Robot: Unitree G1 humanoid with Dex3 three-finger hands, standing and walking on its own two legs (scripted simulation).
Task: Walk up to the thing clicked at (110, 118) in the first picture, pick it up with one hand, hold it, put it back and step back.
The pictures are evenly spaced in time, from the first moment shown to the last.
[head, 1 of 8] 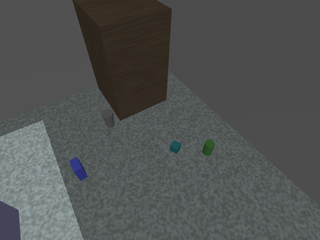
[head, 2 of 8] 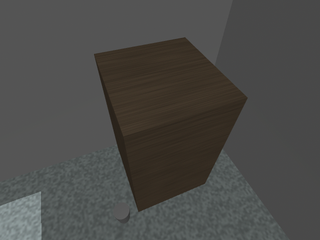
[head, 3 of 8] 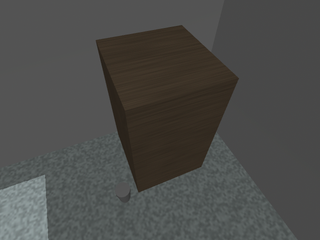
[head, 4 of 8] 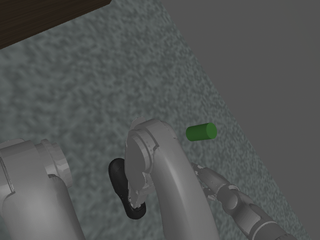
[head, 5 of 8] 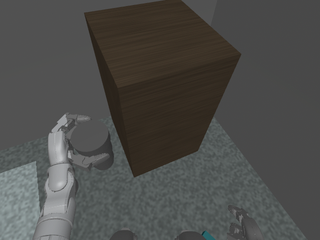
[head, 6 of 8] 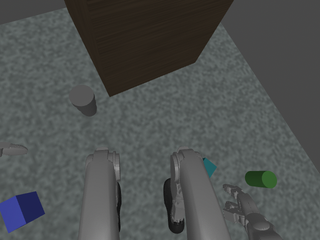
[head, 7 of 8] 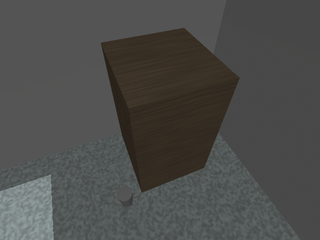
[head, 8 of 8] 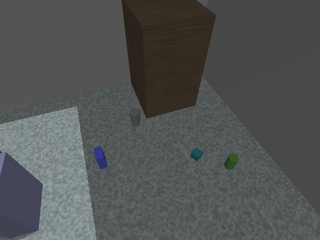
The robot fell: no
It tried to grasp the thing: yes
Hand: left
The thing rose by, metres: 0.67
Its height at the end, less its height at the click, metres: +0.00
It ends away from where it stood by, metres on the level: 0.03
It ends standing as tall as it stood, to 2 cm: yes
